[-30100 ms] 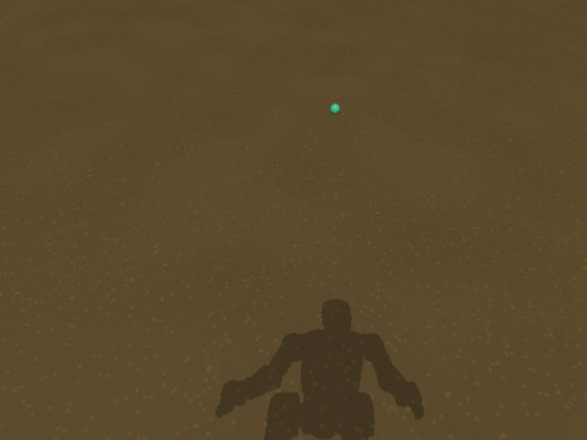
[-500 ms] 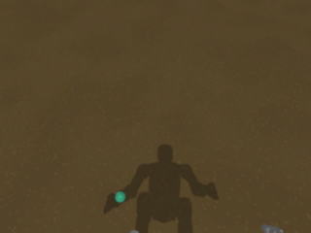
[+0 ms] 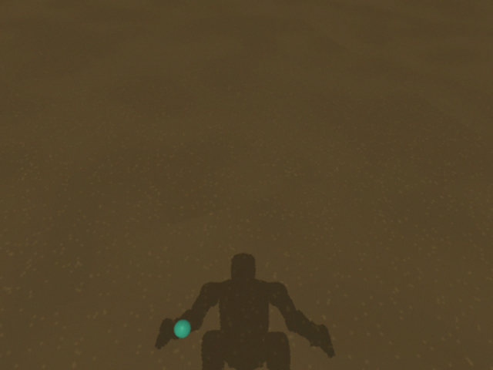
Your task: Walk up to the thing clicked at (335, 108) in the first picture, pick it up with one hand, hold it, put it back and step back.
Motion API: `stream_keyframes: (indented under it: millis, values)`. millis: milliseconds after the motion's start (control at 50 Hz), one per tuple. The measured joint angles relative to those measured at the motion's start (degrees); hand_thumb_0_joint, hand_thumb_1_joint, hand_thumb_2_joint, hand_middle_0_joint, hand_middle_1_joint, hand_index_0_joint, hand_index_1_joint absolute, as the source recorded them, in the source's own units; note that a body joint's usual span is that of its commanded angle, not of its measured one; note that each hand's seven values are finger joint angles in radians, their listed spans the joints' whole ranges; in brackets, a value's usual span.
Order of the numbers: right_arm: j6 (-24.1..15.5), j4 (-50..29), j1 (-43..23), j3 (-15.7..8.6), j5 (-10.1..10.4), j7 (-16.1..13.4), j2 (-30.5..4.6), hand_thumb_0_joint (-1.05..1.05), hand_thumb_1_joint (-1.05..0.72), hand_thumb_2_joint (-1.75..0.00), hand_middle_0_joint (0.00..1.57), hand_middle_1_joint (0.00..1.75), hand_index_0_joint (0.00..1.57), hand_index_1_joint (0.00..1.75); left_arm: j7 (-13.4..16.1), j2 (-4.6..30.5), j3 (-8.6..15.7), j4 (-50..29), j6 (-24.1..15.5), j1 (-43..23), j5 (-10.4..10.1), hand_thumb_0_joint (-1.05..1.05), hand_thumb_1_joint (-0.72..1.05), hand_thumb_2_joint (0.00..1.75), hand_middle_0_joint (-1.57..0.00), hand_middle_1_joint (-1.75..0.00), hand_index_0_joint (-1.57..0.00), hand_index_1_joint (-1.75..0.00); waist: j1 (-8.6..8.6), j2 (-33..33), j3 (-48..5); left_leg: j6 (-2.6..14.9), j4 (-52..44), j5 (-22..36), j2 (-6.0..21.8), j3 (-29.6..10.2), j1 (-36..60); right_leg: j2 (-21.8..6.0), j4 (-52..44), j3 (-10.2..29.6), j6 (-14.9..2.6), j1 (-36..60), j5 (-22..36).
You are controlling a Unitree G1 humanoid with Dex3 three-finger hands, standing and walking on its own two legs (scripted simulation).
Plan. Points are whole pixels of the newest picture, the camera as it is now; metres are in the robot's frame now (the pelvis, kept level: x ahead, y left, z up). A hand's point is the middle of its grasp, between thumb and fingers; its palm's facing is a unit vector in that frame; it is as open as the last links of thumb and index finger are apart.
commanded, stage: walk up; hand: left
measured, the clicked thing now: (182, 328) +0.48 +0.23 -0.74
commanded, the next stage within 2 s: none
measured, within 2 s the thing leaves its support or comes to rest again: neither
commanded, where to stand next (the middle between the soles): +0.08 +0.00 m, yaw -1 degrees
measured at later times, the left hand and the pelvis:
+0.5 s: hand out of the picture +0.09 +0.25 -0.15, palm faces +0.02 -0.94 -0.35, open 7.4 cm; pelvis +0.02 -0.01 +0.01, yaw +1 degrees
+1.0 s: hand out of the picture +0.10 +0.25 -0.15, palm faces +0.02 -0.94 -0.34, open 7.4 cm; pelvis +0.02 +0.00 +0.01, yaw +2 degrees
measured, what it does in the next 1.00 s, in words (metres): stands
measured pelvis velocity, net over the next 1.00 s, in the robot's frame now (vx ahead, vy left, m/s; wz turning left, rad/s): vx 0.02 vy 0.00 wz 0.03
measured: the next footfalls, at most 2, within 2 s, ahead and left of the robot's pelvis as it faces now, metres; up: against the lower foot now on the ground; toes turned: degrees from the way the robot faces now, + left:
left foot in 1.44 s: +0.16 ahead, +0.17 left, +0.00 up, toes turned +5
right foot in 1.96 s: +0.06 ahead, -0.15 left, +0.00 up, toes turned +1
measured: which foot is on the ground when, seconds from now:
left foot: down 0.00-1.00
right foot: down 0.00-1.00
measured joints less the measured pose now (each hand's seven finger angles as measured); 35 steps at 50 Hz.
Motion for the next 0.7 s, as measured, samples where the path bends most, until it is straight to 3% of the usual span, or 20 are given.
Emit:
stream_keyframes:
  millis: [400,700]
  values:
    - [-0.06,1.30,-3.70,-0.58,0.62,-0.84,-0.18,0.01,-0.90,-0.90,0.20,0.30,0.21,0.30,0.55,-0.88,0.12,4.47,0.20,-0.46,0.01,0.00,0.90,0.89,-0.20,-0.30,-0.21,-0.30,0.93,1.80,0.07,-0.21,-3.71,0.71,-0.22,-0.98,2.71,-0.13,-5.31,-1.20,0.43,3.86,1.20]
    - [0.28,1.82,-3.60,-0.64,0.45,-0.97,0.17,0.01,-0.90,-0.90,0.20,0.30,0.21,0.30,0.64,-1.35,0.37,4.03,0.33,-1.69,0.27,0.00,0.90,0.89,-0.20,-0.30,-0.21,-0.30,0.45,1.03,0.19,-0.28,-4.91,1.10,-0.41,-1.25,3.70,-0.30,-6.45,-1.56,0.42,4.96,1.44]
